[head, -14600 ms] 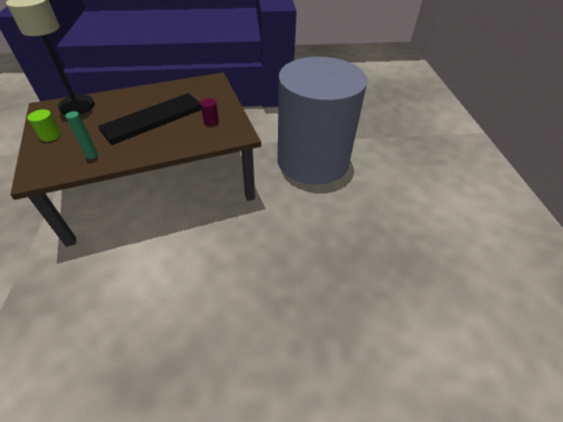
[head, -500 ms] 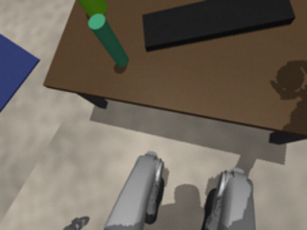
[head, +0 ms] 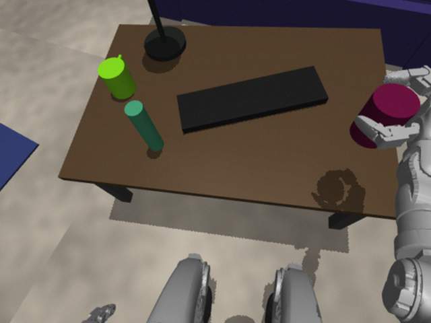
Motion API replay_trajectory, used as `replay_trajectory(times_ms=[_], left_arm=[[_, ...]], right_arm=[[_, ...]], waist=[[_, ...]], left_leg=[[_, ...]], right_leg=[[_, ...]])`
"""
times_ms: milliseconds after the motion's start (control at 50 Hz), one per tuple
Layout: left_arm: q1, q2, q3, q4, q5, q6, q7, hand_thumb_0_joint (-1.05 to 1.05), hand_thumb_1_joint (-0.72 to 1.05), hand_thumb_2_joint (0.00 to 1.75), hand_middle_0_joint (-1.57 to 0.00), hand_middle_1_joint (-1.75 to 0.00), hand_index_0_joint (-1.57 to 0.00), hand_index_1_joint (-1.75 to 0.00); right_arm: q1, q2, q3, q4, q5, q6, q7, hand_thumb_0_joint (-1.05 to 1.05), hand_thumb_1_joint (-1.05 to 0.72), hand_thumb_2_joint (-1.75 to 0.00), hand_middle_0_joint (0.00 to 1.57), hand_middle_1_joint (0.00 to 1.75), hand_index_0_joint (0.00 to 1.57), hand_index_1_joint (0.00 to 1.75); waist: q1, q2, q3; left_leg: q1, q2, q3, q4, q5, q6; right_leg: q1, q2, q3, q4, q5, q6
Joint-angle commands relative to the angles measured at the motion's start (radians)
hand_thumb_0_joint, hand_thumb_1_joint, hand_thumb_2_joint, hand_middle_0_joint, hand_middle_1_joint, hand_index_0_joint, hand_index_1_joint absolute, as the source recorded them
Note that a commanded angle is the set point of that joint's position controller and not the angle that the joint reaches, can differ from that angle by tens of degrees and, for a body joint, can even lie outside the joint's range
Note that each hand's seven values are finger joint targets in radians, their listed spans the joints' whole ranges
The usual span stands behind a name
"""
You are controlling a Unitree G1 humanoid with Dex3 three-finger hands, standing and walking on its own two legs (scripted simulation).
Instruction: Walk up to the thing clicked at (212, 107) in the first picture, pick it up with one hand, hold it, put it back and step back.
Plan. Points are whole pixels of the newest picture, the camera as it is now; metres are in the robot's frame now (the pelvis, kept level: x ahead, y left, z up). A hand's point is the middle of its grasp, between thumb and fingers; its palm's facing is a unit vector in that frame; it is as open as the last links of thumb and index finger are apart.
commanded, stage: lift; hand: right
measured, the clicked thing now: (381, 118) +0.49 -0.22 +0.02
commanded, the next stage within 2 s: hold in 1.14 s
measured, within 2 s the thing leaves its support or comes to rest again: neither
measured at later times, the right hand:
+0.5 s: hand (414, 123) +0.42 -0.20 +0.12, palm faces +0.22 +0.98 -0.03, open 9.9 cm
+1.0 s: hand (418, 126) +0.39 -0.19 +0.15, palm faces +0.21 +0.98 -0.02, open 9.9 cm
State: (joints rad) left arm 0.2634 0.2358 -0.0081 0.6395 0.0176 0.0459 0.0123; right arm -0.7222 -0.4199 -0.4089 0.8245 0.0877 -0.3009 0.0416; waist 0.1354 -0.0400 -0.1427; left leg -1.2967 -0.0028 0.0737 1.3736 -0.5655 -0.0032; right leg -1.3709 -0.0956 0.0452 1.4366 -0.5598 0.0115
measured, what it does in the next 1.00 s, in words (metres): rises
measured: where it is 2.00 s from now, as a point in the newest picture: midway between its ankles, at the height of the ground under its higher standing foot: outside the picture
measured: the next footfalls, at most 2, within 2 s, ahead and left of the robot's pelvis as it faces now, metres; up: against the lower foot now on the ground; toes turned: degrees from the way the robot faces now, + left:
none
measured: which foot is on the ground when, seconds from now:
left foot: down 0.00-1.00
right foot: down 0.00-1.00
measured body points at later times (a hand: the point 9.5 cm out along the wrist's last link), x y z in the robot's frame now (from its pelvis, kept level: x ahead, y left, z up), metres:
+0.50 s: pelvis +0.02 +0.00 +0.08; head +0.11 -0.02 +0.52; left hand +0.12 +0.25 -0.04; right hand +0.40 -0.26 +0.12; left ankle +0.04 +0.13 -0.59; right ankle +0.05 -0.12 -0.59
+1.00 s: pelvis +0.03 +0.00 +0.11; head +0.10 +0.00 +0.55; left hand +0.15 +0.25 -0.01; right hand +0.37 -0.24 +0.16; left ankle +0.04 +0.13 -0.59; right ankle +0.05 -0.12 -0.59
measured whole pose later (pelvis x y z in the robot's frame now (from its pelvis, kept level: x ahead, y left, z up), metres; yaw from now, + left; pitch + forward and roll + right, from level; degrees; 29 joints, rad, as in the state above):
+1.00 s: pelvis +0.03 +0.00 +0.11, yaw -2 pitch +11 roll +2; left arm 0.25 0.22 0.03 0.68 0.01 -0.02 0.04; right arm -0.25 -0.18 -0.19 0.53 0.13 -0.38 -0.02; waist 0.04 -0.02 -0.07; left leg -0.64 0.01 0.04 0.87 -0.42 -0.01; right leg -0.69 -0.07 -0.01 0.91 -0.41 0.01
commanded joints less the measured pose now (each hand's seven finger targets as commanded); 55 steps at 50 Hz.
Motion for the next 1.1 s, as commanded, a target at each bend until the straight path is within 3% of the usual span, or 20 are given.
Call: replay_trajectory(times_ms=[0, 20, 60, 140, 220, 260, 280, 360, 400, 460, 500, 640, 720, 820, 840, 920, 960, 1000, 1020, 1080], left_arm=[[0.128, 0.174, 0.072, -0.06, -0.007, -0.04, 0.024, 0.0, 0.87, 0.93, -0.2, -0.29, -0.19, -0.31], [0.122, 0.165, 0.068, -0.056, -0.008, -0.043, 0.025, 0.0, 0.87, 0.93, -0.2, -0.29, -0.19, -0.31], [0.117, 0.168, 0.078, -0.053, -0.009, -0.052, 0.027, 0.0, 0.87, 0.93, -0.2, -0.3, -0.19, -0.31], [0.102, 0.172, 0.087, -0.041, -0.007, -0.067, 0.03, 0.0, 0.86, 0.93, -0.2, -0.29, -0.18, -0.31], [0.09, 0.16, 0.085, -0.041, -0.005, -0.084, 0.03, 0.0, 0.86, 0.93, -0.2, -0.29, -0.18, -0.31], [0.085, 0.167, 0.093, -0.034, 0.0, -0.091, 0.026, 0.0, 0.87, 0.92, -0.19, -0.29, -0.18, -0.31], [0.085, 0.164, 0.091, -0.037, 0.0, -0.091, 0.026, 0.0, 0.87, 0.92, -0.19, -0.29, -0.18, -0.3], [0.071, 0.156, 0.091, -0.036, -0.001, -0.098, 0.024, 0.0, 0.88, 0.91, -0.19, -0.3, -0.19, -0.3], [0.064, 0.157, 0.09, -0.039, -0.003, -0.101, 0.023, 0.0, 0.88, 0.91, -0.19, -0.3, -0.19, -0.3], [0.051, 0.152, 0.088, -0.043, -0.003, -0.102, 0.022, 0.0, 0.89, 0.91, -0.19, -0.3, -0.19, -0.3], [0.048, 0.138, 0.081, -0.055, -0.006, -0.103, 0.023, 0.0, 0.89, 0.9, -0.19, -0.3, -0.19, -0.3], [0.044, 0.142, 0.086, -0.045, -0.01, -0.102, 0.033, 0.0, 0.9, 0.9, -0.19, -0.3, -0.19, -0.3], [0.021, 0.124, 0.074, -0.06, -0.009, -0.103, 0.033, 0.0, 0.9, 0.9, -0.19, -0.3, -0.19, -0.3], [0.021, 0.121, 0.075, -0.059, -0.009, -0.098, 0.036, 0.0, 0.9, 0.89, -0.19, -0.3, -0.19, -0.29], [0.021, 0.131, 0.083, -0.059, -0.008, -0.101, 0.037, 0.0, 0.9, 0.9, -0.18, -0.3, -0.18, -0.29], [0.02, 0.131, 0.084, -0.058, -0.009, -0.099, 0.039, 0.0, 0.9, 0.89, -0.19, -0.3, -0.19, -0.29], [0.007, 0.12, 0.076, -0.062, -0.011, -0.102, 0.039, 0.0, 0.9, 0.89, -0.19, -0.3, -0.19, -0.3], [0.0, 0.135, 0.085, -0.058, -0.011, -0.104, 0.043, 0.0, 0.9, 0.9, -0.19, -0.3, -0.19, -0.3], [0.005, 0.132, 0.083, -0.059, -0.009, -0.103, 0.043, 0.0, 0.9, 0.89, -0.19, -0.3, -0.19, -0.3], [0.002, 0.134, 0.087, -0.058, -0.011, -0.103, 0.044, 0.0, 0.9, 0.9, -0.19, -0.3, -0.19, -0.3]], right_arm=[[-0.307, -0.186, 0.007, -0.341, 0.029, -0.092, -0.019, 0.0, -0.19, -1.29, 1.3, 1.42, 1.33, 1.42], [-0.278, -0.177, 0.01, -0.347, 0.033, -0.092, -0.023, 0.0, -0.18, -1.28, 1.29, 1.42, 1.32, 1.42], [-0.244, -0.114, 0.055, -0.367, 0.037, -0.091, -0.025, 0.0, -0.2, -1.29, 1.3, 1.42, 1.33, 1.42], [-0.207, -0.107, 0.052, -0.374, 0.032, -0.109, -0.046, 0.0, -0.18, -1.3, 1.29, 1.42, 1.32, 1.42], [-0.121, -0.058, 0.077, -0.358, 0.032, -0.121, -0.054, 0.0, -0.15, -1.3, 1.28, 1.43, 1.32, 1.43], [-0.085, -0.006, 0.114, -0.34, 0.035, -0.124, -0.044, 0.0, -0.16, -1.31, 1.29, 1.44, 1.33, 1.44], [-0.112, -0.065, 0.068, -0.41, 0.035, -0.135, -0.051, 0.0, -0.15, -1.31, 1.29, 1.44, 1.33, 1.44], [-0.053, 0.024, 0.13, -0.38, 0.043, -0.142, -0.05, 0.0, -0.13, -1.29, 1.25, 1.41, 1.29, 1.41], [-0.028, -0.007, 0.107, -0.415, 0.043, -0.147, -0.051, 0.0, -0.12, -1.3, 1.27, 1.43, 1.31, 1.43], [-0.013, 0.036, 0.147, -0.423, 0.046, -0.154, -0.05, 0.0, -0.14, -1.29, 1.27, 1.42, 1.31, 1.42], [0.005, 0.025, 0.126, -0.444, 0.05, -0.161, -0.058, 0.0, -0.12, -1.29, 1.26, 1.42, 1.3, 1.42], [0.102, 0.046, 0.141, -0.454, 0.05, -0.158, -0.062, 0.0, -0.15, -1.3, 1.27, 1.43, 1.32, 1.43], [0.093, 0.061, 0.163, -0.525, 0.05, -0.166, -0.065, 0.0, -0.16, -1.31, 1.28, 1.44, 1.32, 1.44], [0.152, 0.077, 0.17, -0.52, 0.051, -0.161, -0.066, 0.0, -0.18, -1.3, 1.28, 1.43, 1.32, 1.43], [0.148, 0.108, 0.195, -0.52, 0.055, -0.159, -0.064, 0.0, -0.18, -1.32, 1.29, 1.44, 1.33, 1.44], [0.16, 0.072, 0.172, -0.54, 0.051, -0.163, -0.065, 0.0, -0.17, -1.32, 1.29, 1.44, 1.33, 1.44], [0.168, 0.109, 0.196, -0.557, 0.061, -0.162, -0.063, 0.0, -0.17, -1.31, 1.29, 1.44, 1.33, 1.44], [0.207, 0.108, 0.19, -0.529, 0.063, -0.156, -0.061, 0.0, -0.17, -1.32, 1.3, 1.45, 1.34, 1.45], [0.152, 0.082, 0.184, -0.596, 0.061, -0.165, -0.063, 0.0, -0.17, -1.32, 1.29, 1.45, 1.34, 1.45], [0.229, 0.116, 0.202, -0.535, 0.059, -0.154, -0.062, 0.0, -0.18, -1.33, 1.3, 1.45, 1.34, 1.46]], waist=[[-0.015, -0.113, -0.55], [-0.026, -0.108, -0.547], [-0.013, -0.103, -0.492], [-0.024, -0.094, -0.434], [-0.035, -0.046, -0.4], [-0.032, -0.057, -0.367], [-0.051, -0.071, -0.397], [-0.038, -0.034, -0.347], [-0.061, -0.048, -0.338], [-0.059, -0.045, -0.311], [-0.07, -0.004, -0.338], [-0.078, 0.02, -0.291], [-0.09, -0.023, -0.273], [-0.093, -0.006, -0.263], [-0.075, 0.003, -0.25], [-0.096, 0.005, -0.257], [-0.09, 0.029, -0.241], [-0.093, 0.03, -0.227], [-0.097, 0.011, -0.266], [-0.095, 0.048, -0.232]], left_leg=[[0.352, -0.034, -0.024, -0.247, 0.302, 0.033], [0.389, -0.031, -0.03, -0.265, 0.313, 0.03], [0.393, -0.033, -0.024, -0.289, 0.321, 0.032], [0.443, -0.031, -0.026, -0.343, 0.317, 0.032], [0.521, -0.026, -0.033, -0.394, 0.357, 0.025], [0.532, -0.027, -0.028, -0.413, 0.353, 0.026], [0.555, -0.026, -0.029, -0.419, 0.364, 0.026], [0.574, -0.028, -0.024, -0.46, 0.343, 0.026], [0.585, -0.028, -0.018, -0.471, 0.347, 0.027], [0.613, -0.027, -0.022, -0.501, 0.326, 0.026], [0.67, -0.024, -0.03, -0.519, 0.353, 0.021], [0.732, -0.018, -0.041, -0.565, 0.414, 0.014], [0.736, -0.02, -0.036, -0.585, 0.376, 0.018], [0.771, -0.016, -0.037, -0.601, 0.419, 0.015], [0.75, -0.02, -0.03, -0.602, 0.408, 0.016], [0.794, -0.014, -0.037, -0.619, 0.432, 0.013], [0.806, -0.011, -0.042, -0.628, 0.443, 0.009], [0.81, -0.011, -0.043, -0.635, 0.445, 0.008], [0.818, -0.01, -0.046, -0.634, 0.455, 0.009], [0.834, -0.011, -0.043, -0.647, 0.463, 0.007]], right_leg=[[0.518, 0.036, 0.004, -0.244, 0.28, -0.033], [0.524, 0.038, -0.006, -0.255, 0.283, -0.034], [0.56, 0.039, -0.001, -0.295, 0.296, -0.029], [0.618, 0.042, -0.004, -0.358, 0.295, -0.024], [0.648, 0.046, -0.015, -0.398, 0.318, -0.027], [0.672, 0.05, -0.013, -0.432, 0.324, -0.022], [0.7, 0.051, -0.014, -0.442, 0.339, -0.021], [0.738, 0.05, -0.011, -0.494, 0.317, -0.017], [0.767, 0.049, -0.009, -0.52, 0.338, -0.012], [0.781, 0.05, -0.014, -0.552, 0.31, -0.012], [0.787, 0.055, -0.023, -0.553, 0.319, -0.02], [0.818, 0.061, -0.041, -0.58, 0.362, -0.025], [0.851, 0.059, -0.04, -0.617, 0.34, -0.017], [0.876, 0.06, -0.045, -0.632, 0.385, -0.017], [0.885, 0.057, -0.038, -0.638, 0.378, -0.016], [0.902, 0.06, -0.045, -0.647, 0.397, -0.017], [0.896, 0.062, -0.049, -0.65, 0.395, -0.022], [0.906, 0.063, -0.05, -0.655, 0.398, -0.022], [0.927, 0.063, -0.05, -0.656, 0.411, -0.021], [0.92, 0.065, -0.049, -0.668, 0.415, -0.023]])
